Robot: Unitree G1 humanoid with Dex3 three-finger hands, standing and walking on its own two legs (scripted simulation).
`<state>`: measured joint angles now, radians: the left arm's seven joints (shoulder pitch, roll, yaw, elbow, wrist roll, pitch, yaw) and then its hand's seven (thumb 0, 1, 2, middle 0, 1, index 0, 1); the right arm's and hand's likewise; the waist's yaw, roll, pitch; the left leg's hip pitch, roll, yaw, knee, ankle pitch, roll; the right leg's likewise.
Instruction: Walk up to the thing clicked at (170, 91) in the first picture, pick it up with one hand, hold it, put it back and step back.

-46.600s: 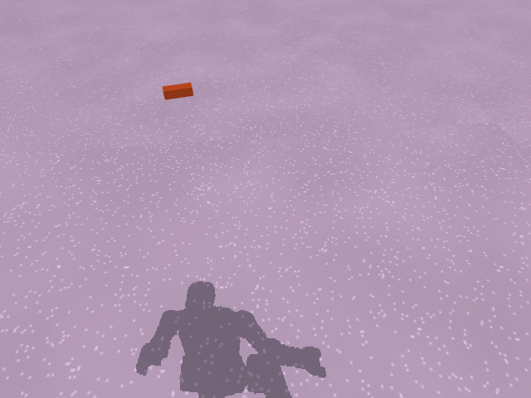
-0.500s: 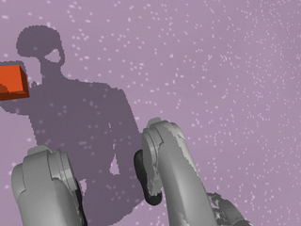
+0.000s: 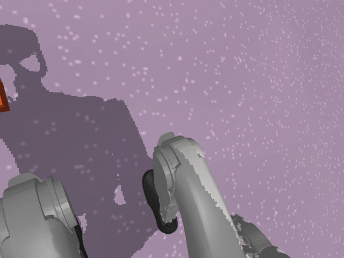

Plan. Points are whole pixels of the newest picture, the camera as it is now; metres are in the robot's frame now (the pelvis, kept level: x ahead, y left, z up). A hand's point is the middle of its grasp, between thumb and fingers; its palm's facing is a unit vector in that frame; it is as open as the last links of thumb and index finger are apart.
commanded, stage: rest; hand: left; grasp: from above
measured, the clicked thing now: out of the picture +0.47 +0.35 -0.28
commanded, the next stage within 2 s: open in 0.04 s
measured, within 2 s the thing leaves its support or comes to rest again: neither
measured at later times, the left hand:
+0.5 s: hand out of the picture +0.46 +0.35 -0.23, palm faces -0.47 -0.09 -0.88, open 11.4 cm
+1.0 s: hand out of the picture +0.46 +0.35 -0.22, palm faces -0.47 -0.09 -0.88, open 13.4 cm
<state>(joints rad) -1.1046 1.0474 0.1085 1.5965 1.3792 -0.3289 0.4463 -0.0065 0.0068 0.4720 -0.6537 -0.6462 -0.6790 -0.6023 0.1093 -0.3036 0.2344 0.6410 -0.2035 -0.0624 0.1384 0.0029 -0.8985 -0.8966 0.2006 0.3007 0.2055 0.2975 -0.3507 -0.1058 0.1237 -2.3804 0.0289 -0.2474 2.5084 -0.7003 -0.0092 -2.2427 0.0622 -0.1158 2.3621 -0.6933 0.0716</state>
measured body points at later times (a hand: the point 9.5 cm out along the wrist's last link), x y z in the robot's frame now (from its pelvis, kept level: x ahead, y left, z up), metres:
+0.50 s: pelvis -0.01 +0.00 +0.00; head +0.27 +0.13 +0.33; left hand +0.48 +0.35 -0.18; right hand +0.05 -0.26 -0.06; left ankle +0.06 +0.13 -0.28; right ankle +0.11 -0.13 -0.28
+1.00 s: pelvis -0.01 +0.00 +0.00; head +0.27 +0.14 +0.33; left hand +0.48 +0.36 -0.17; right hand +0.06 -0.25 -0.06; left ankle +0.06 +0.13 -0.28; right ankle +0.11 -0.13 -0.28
